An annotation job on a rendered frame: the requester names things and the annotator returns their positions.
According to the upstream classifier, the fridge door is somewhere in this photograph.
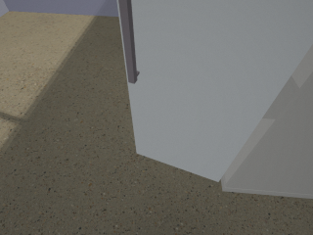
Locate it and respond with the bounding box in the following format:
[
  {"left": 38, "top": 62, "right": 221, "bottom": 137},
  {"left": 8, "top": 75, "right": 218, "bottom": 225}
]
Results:
[{"left": 116, "top": 0, "right": 313, "bottom": 182}]

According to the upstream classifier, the handle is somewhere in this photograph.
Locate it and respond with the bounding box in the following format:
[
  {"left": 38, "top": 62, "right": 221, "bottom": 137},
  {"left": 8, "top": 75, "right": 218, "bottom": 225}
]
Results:
[{"left": 118, "top": 0, "right": 140, "bottom": 84}]

